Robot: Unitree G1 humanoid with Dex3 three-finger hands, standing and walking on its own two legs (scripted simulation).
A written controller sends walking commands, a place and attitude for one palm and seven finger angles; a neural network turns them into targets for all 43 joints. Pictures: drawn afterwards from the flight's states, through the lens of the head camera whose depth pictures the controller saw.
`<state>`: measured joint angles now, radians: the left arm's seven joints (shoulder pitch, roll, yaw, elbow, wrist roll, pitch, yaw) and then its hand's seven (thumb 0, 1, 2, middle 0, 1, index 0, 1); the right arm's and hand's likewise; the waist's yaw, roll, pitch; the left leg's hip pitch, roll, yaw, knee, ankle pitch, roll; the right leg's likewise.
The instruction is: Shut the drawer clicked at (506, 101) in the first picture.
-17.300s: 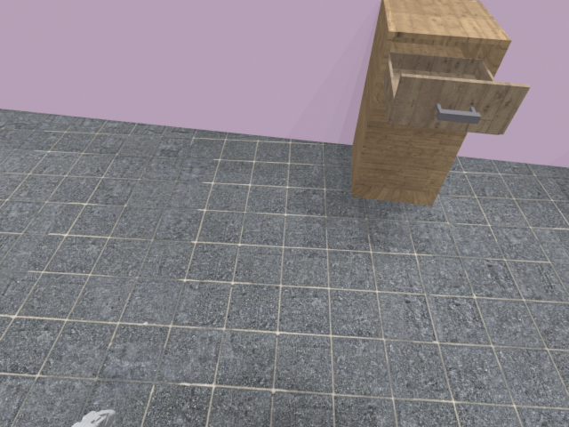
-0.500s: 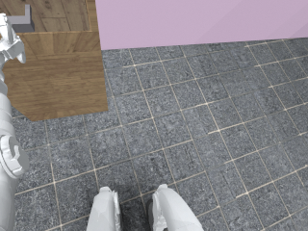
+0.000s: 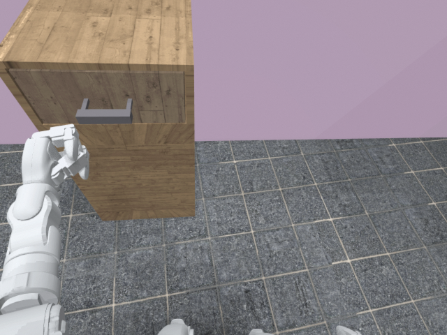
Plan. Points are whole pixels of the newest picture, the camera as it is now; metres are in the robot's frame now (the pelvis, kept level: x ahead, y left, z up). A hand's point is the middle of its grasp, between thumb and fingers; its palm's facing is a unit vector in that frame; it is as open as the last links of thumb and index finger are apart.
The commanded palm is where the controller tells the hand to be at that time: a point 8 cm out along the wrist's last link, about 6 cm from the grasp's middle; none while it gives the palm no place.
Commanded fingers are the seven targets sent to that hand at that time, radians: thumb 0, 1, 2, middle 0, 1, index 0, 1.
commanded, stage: draw the hand back to the body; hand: left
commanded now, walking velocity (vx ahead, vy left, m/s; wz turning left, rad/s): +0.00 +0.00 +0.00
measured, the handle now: (106, 109) +0.60 +0.28 -0.01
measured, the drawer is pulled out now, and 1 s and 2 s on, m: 0.00 0.00 0.00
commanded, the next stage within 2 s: step back with the hand held close in 1.00 s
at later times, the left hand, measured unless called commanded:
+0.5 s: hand (32, 209) +0.26 +0.24 +0.16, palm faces +0.35 -0.90 -0.26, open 3.3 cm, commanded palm +0.21 +0.28 +0.17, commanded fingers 0.00 0.90 0.90 -1.40 -1.60 -1.40 -1.60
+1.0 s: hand out of the picture +0.17 +0.21 +0.22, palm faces +0.43 -0.82 -0.39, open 3.2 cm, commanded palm +0.12 +0.25 +0.23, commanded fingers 0.00 0.90 0.90 -1.40 -1.60 -1.40 -1.60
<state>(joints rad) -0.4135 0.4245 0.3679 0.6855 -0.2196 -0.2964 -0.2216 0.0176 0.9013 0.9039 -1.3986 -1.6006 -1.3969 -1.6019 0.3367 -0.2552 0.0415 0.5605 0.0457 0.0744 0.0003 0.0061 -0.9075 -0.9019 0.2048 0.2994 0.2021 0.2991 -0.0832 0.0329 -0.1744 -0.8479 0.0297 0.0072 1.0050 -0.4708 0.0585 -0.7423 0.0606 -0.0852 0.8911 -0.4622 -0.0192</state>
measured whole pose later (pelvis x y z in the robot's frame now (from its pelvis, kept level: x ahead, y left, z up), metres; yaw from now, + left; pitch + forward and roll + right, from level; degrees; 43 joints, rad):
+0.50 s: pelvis -0.01 -0.01 +0.05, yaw +1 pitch +0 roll -1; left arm 0.13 0.33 0.19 0.00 -0.10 -0.06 0.11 0.02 0.90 0.90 -1.40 -1.60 -1.40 -1.60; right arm 0.20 -0.24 0.07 0.55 0.05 0.01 -0.09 0.01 -0.91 -0.90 0.20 0.30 0.20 0.30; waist 0.03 0.06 -0.04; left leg -0.29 -0.02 0.04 0.58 -0.29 0.05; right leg -0.22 0.03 -0.05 0.52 -0.31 -0.02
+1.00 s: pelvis +0.00 -0.03 +0.06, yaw +2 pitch -4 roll -1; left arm 0.54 0.32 0.28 -0.44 -0.10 -0.10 0.09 0.01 0.89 0.90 -1.40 -1.60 -1.40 -1.60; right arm 0.20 -0.24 0.03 0.59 0.02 -0.07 -0.07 0.01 -0.91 -0.90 0.20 0.30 0.20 0.30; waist 0.07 0.10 0.00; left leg -0.12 0.00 0.02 0.44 -0.24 0.02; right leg -0.04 0.05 -0.06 0.36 -0.25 -0.05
